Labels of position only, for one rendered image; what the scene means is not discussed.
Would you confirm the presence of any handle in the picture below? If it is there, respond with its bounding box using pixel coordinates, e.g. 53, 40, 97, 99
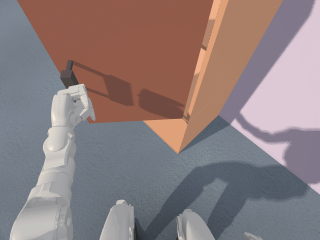
60, 60, 79, 102

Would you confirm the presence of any robot left hand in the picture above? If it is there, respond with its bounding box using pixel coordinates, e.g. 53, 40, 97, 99
51, 84, 96, 131

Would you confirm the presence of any robot thigh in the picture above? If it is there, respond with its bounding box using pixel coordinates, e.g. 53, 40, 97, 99
99, 203, 135, 240
176, 212, 215, 240

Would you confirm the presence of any left robot thigh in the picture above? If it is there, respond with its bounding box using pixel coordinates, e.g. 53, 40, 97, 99
99, 203, 135, 240

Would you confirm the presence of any robot left upper arm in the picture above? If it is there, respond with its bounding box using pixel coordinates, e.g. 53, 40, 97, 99
12, 204, 73, 240

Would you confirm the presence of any robot left forearm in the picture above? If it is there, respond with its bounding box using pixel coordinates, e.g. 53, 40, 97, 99
9, 126, 77, 240

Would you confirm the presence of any cupboard door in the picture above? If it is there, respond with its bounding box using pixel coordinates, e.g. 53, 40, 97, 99
17, 0, 214, 124

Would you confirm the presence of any right robot thigh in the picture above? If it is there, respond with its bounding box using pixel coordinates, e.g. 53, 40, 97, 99
176, 212, 215, 240

